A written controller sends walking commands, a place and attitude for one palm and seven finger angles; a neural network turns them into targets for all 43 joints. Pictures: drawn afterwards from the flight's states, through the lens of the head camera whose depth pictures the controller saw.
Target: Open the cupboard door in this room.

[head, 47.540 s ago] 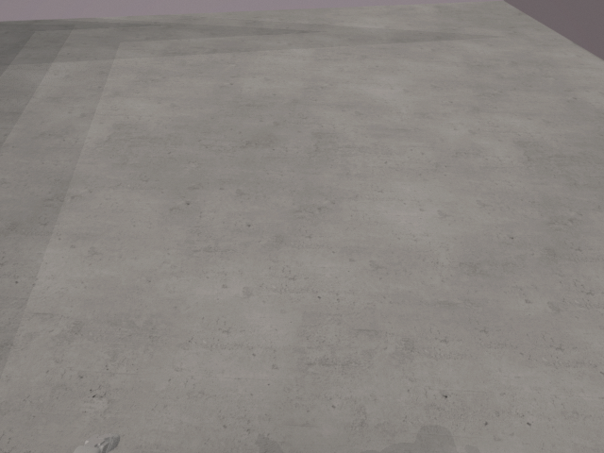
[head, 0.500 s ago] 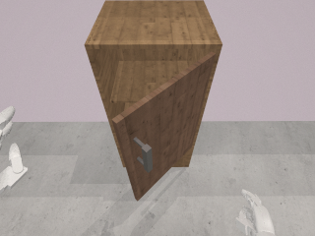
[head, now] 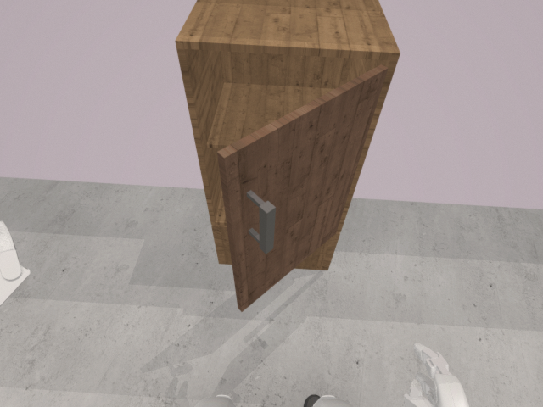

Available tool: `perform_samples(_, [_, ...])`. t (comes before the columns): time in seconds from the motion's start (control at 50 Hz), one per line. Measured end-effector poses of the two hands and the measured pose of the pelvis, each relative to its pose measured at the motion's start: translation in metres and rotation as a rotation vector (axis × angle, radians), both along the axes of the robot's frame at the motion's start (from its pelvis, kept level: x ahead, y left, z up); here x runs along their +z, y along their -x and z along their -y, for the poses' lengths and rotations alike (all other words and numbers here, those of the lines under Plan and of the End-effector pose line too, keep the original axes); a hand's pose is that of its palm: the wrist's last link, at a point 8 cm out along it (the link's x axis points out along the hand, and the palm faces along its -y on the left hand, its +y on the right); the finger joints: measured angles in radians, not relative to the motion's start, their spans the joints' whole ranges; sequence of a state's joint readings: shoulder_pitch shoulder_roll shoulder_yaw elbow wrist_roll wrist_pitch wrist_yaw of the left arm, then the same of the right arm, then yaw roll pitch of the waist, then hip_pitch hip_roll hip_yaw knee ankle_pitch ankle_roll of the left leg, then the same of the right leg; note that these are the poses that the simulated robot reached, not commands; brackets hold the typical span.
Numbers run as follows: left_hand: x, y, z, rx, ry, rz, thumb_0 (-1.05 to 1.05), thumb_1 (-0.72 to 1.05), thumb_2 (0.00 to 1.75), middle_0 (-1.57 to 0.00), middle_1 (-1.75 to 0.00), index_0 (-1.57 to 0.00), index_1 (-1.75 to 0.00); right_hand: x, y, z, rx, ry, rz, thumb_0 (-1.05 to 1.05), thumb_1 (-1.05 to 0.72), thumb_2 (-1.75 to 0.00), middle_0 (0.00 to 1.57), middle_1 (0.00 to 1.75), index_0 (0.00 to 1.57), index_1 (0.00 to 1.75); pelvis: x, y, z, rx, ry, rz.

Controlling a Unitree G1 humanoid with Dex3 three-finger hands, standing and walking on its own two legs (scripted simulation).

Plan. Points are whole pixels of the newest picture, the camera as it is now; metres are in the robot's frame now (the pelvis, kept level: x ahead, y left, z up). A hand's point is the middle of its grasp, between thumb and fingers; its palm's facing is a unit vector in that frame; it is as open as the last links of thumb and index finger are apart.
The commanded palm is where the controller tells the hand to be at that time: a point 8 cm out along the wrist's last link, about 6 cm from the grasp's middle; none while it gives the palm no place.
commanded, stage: step back with the hand held close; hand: left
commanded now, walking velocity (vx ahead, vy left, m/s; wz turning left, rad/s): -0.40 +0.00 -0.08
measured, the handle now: (259, 222) +0.43 +0.05 -0.02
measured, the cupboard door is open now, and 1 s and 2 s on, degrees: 45 45 45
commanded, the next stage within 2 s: stop stepping back and stand still in 0.32 s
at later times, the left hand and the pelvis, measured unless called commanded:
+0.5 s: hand out of the picture +0.08 +0.25 +0.18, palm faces +0.53 -0.69 -0.50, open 7.4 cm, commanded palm +0.01 +0.30 +0.19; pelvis -0.10 -0.02 -0.04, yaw +6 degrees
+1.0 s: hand out of the picture -0.05 +0.24 +0.18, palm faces +0.48 -0.74 -0.46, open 7.4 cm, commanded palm -0.12 +0.27 +0.19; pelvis -0.24 -0.04 +0.01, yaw +4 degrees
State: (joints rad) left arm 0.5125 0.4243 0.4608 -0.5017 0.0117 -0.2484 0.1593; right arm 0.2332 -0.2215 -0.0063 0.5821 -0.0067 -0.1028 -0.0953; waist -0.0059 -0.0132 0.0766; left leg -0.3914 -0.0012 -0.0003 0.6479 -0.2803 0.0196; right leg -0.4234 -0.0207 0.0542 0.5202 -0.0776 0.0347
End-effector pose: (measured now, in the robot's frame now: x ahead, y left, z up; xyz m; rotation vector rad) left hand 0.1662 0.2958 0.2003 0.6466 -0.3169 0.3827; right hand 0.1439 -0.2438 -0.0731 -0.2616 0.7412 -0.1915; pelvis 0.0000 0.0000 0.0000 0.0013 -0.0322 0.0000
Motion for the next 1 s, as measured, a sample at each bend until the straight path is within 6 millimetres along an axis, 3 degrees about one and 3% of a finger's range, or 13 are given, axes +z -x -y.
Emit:
perform_samples(0.2, [-0.005,0.04,-0.003,0.046,-0.026,0.033,0.01,0.88,0.9,-0.22,-0.3,-0.21,-0.3,-0.008,0.002,0.0,0.068,0.007,0.023,0.01,-0.9,-0.89,0.2,0.3,0.2,0.3,-0.012,0.029,0.006,0.08,-0.021,0.002])
perform_samples(0.34, [0.001,0.092,0.008,0.101,-0.104,0.092,0.01,0.88,0.9,-0.22,-0.3,-0.22,-0.3,-0.024,-0.006,-0.004,0.164,-0.015,0.063,0.01,-0.9,-0.89,0.2,0.3,0.2,0.3,-0.029,0.052,0.02,0.147,-0.05,0.019])
perform_samples(0.42, [0.002,0.115,0.013,0.099,-0.072,0.116,0.01,0.88,0.9,-0.22,-0.3,-0.22,-0.3,-0.027,0.004,-0.007,0.193,-0.021,0.056,0.01,-0.91,-0.89,0.2,0.3,0.2,0.3,-0.031,0.074,0.02,0.141,-0.054,0.02])
perform_samples(0.5, [0.0,0.129,0.015,0.026,-0.068,0.137,0.01,0.88,0.9,-0.22,-0.3,-0.21,-0.3,-0.03,0.034,-0.007,0.162,-0.018,0.068,0.01,-0.91,-0.89,0.2,0.3,0.2,0.3,-0.038,0.101,0.016,0.098,-0.024,0.035])
perform_samples(0.56, [0.011,0.143,0.02,-0.003,-0.102,0.189,0.01,0.88,0.9,-0.22,-0.3,-0.22,-0.3,-0.033,0.065,-0.006,0.121,-0.056,0.101,0.01,-0.91,-0.89,0.2,0.3,0.2,0.3,-0.041,0.12,0.023,0.123,0.021,0.073])
perform_samples(0.64, [0.025,0.184,0.026,0.046,-0.113,0.214,0.01,0.88,0.9,-0.22,-0.3,-0.22,-0.3,-0.038,0.106,-0.004,0.117,-0.12,0.076,0.01,-0.91,-0.89,0.2,0.3,0.2,0.3,-0.037,0.143,0.038,0.18,0.015,0.053])
perform_samples(0.68, [0.024,0.211,0.03,0.087,-0.156,0.209,0.01,0.88,0.9,-0.22,-0.3,-0.22,-0.3,-0.045,0.122,0.001,0.136,-0.127,0.059,0.01,-0.9,-0.89,0.2,0.3,0.2,0.3,-0.043,0.158,0.045,0.152,-0.062,0.006])
perform_samples(0.72, [0.023,0.229,0.029,0.105,-0.123,0.186,0.01,0.88,0.9,-0.22,-0.3,-0.22,-0.3,-0.047,0.143,0.007,0.16,-0.1,-0.002,0.01,-0.9,-0.89,0.2,0.3,0.2,0.3,-0.035,0.174,0.045,0.124,-0.076,0.011])
perform_samples(0.84, [0.013,0.254,0.01,0.196,0.092,0.084,0.0,0.88,0.9,-0.21,-0.3,-0.21,-0.3,-0.008,0.202,0.017,0.128,-0.036,-0.04,0.02,-0.91,-0.89,0.2,0.3,0.2,0.3,0.01,0.2,0.036,0.098,-0.079,-0.033])
perform_samples(0.92, [-0.001,0.258,0.01,0.141,0.107,0.058,0.01,0.89,0.9,-0.21,-0.3,-0.21,-0.3,0.005,0.226,0.025,0.098,0.01,0.035,0.01,-0.9,-0.89,0.2,0.3,0.2,0.3,0.005,0.229,0.031,0.108,-0.042,-0.032])
perform_samples(1.0, [0.0,0.264,0.026,0.057,0.075,0.004,0.01,0.89,0.9,-0.21,-0.3,-0.21,-0.3,0.013,0.252,0.03,0.033,-0.027,0.057,0.01,-0.9,-0.89,0.2,0.3,0.2,0.3,0.011,0.243,0.038,0.072,-0.035,-0.017])
